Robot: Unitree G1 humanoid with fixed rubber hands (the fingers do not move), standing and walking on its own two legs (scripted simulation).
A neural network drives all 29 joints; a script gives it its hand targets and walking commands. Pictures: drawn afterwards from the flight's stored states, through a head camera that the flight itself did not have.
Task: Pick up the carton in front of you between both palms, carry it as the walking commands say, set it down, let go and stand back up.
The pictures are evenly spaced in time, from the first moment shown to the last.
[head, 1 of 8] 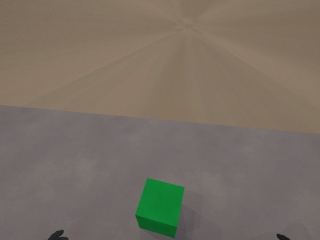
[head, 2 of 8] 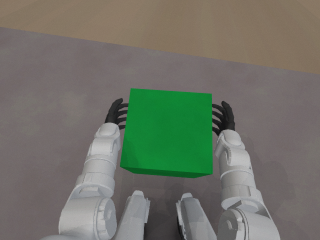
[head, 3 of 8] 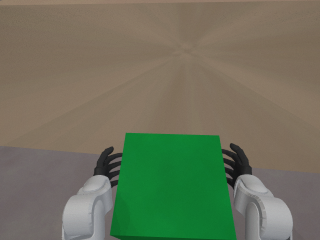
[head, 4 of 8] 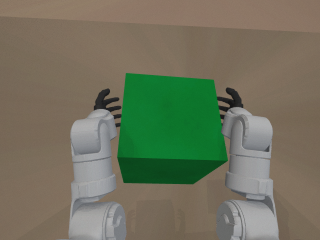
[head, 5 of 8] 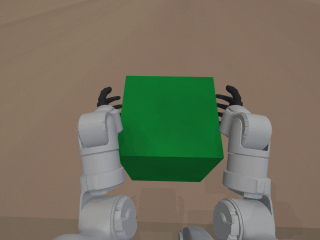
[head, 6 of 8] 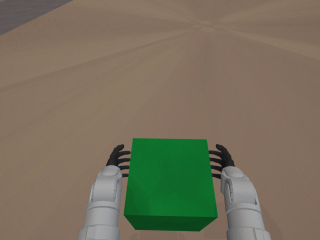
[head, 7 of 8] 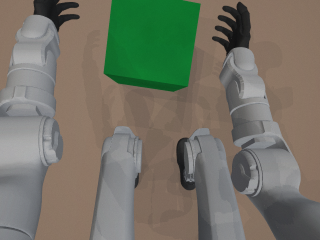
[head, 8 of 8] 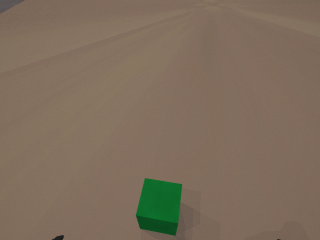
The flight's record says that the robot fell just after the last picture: no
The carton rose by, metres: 1.12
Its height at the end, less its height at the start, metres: +0.41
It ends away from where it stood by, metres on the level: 4.99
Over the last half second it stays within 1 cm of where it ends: yes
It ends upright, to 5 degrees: yes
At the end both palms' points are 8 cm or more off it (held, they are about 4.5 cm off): yes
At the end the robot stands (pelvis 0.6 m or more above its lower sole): yes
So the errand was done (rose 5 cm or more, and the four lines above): yes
